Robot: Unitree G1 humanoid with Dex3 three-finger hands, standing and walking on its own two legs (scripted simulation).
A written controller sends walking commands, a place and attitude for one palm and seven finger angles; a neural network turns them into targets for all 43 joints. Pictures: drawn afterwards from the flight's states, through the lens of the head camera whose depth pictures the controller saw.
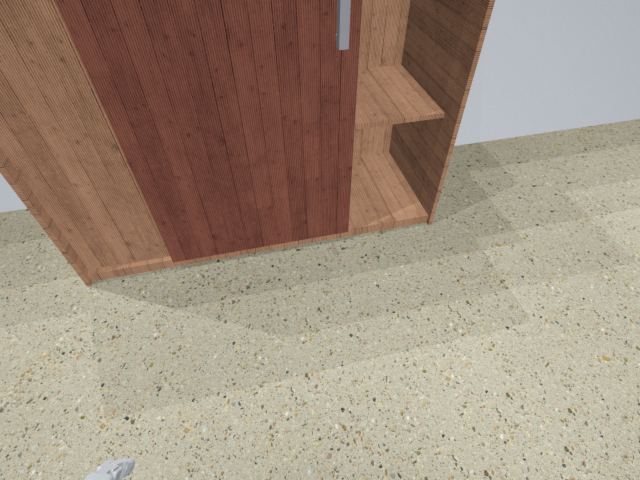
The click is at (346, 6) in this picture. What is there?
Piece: wardrobe's sliding door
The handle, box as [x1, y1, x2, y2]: [336, 0, 350, 49]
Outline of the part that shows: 337,0 337,47 339,49 348,48 350,0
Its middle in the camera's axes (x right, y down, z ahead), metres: +0.05 -0.62 +0.96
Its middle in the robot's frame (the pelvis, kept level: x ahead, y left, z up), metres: +1.16 +0.00 +0.21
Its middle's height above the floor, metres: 0.98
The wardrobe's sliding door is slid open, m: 0.38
